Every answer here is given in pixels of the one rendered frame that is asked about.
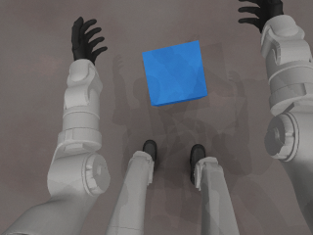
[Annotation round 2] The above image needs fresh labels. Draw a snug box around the carton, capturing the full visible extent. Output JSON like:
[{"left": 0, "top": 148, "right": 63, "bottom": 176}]
[{"left": 142, "top": 40, "right": 207, "bottom": 107}]

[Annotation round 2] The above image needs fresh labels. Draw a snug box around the robot right forearm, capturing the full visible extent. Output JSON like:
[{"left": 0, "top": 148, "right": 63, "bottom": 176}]
[{"left": 260, "top": 15, "right": 313, "bottom": 116}]

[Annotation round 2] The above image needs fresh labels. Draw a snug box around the robot right upper arm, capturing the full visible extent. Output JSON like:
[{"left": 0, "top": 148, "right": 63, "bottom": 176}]
[{"left": 264, "top": 112, "right": 313, "bottom": 235}]

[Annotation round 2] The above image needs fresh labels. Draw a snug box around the robot left hand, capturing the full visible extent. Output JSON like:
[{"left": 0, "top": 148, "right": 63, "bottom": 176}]
[{"left": 71, "top": 17, "right": 108, "bottom": 66}]

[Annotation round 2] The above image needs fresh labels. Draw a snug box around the robot right foot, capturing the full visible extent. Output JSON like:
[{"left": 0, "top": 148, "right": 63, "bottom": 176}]
[{"left": 190, "top": 144, "right": 205, "bottom": 185}]

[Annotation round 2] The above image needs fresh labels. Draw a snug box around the robot right hand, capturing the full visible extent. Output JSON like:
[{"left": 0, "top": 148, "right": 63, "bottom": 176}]
[{"left": 238, "top": 0, "right": 284, "bottom": 33}]

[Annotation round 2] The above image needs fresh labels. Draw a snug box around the left robot thigh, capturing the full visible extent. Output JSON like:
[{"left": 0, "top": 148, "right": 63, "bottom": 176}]
[{"left": 105, "top": 156, "right": 155, "bottom": 235}]

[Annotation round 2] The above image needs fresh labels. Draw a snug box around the robot left forearm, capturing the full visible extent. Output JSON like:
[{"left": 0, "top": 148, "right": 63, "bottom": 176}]
[{"left": 47, "top": 59, "right": 103, "bottom": 190}]

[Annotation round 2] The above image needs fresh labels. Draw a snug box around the robot left upper arm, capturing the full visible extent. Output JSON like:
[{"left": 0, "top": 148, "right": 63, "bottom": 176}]
[{"left": 1, "top": 152, "right": 111, "bottom": 235}]

